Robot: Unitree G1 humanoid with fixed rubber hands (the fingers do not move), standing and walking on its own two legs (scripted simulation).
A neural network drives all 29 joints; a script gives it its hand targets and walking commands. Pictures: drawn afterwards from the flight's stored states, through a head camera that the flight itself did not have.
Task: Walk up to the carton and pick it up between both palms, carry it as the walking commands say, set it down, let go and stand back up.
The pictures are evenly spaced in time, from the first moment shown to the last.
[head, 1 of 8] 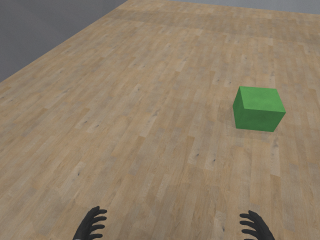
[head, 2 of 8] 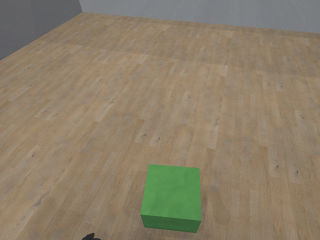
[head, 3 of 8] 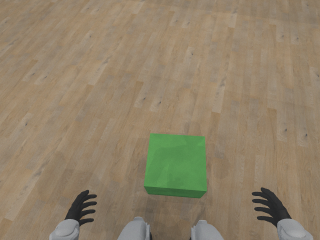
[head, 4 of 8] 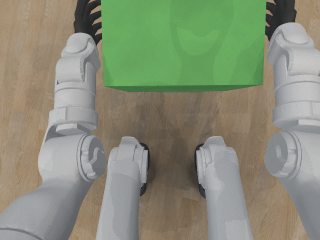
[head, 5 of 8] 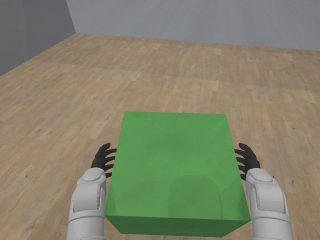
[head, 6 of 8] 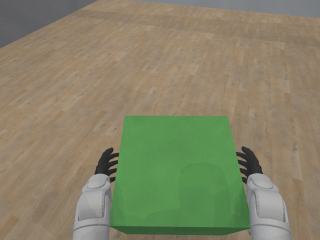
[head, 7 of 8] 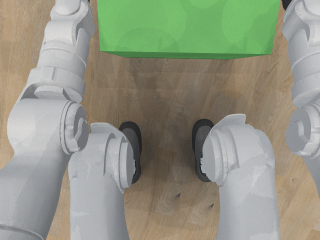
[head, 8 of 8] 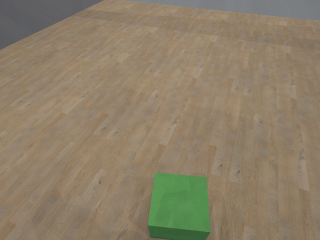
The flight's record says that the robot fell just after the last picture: no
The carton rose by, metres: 0.67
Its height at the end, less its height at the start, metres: +0.00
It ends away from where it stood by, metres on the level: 1.06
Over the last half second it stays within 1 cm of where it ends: yes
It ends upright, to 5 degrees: yes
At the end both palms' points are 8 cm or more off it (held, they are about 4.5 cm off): yes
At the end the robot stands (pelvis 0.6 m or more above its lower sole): yes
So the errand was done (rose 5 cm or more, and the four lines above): yes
